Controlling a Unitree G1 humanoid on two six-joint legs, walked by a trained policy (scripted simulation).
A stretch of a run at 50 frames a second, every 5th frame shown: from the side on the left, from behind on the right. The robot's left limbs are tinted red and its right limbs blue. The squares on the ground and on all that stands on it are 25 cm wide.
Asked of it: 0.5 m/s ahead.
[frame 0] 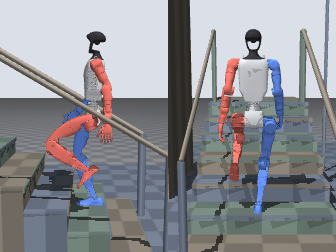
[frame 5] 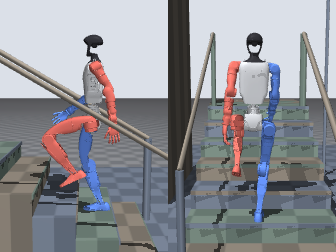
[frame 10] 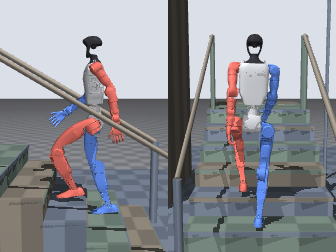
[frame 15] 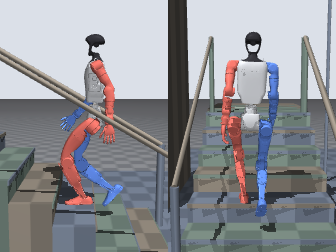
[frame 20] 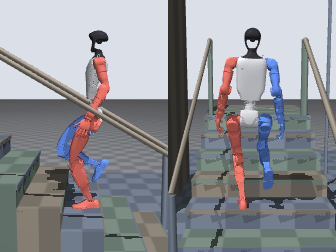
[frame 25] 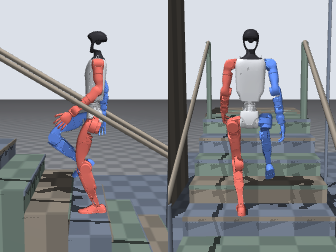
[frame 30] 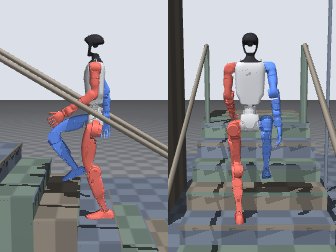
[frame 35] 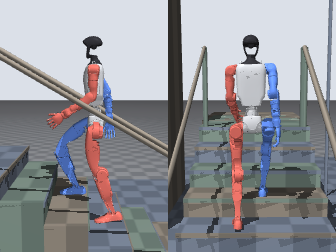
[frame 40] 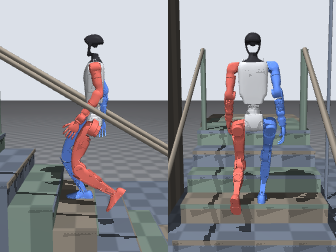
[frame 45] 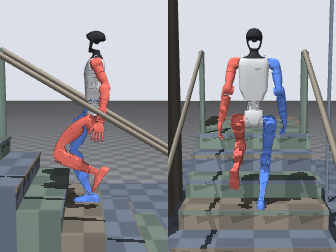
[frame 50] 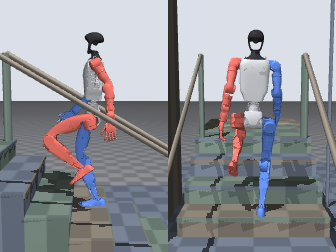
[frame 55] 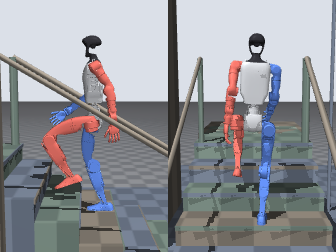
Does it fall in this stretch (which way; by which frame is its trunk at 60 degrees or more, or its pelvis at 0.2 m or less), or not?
no
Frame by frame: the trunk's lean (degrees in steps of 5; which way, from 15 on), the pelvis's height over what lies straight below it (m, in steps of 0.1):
0: 5, 0.8
5: 0, 0.8
10: 0, 0.8
15: 0, 0.7
20: 5, 0.7
25: 5, 0.8
30: 0, 0.8
35: 0, 0.8
40: 0, 0.7
45: 0, 0.7
50: 5, 0.8
55: 5, 0.8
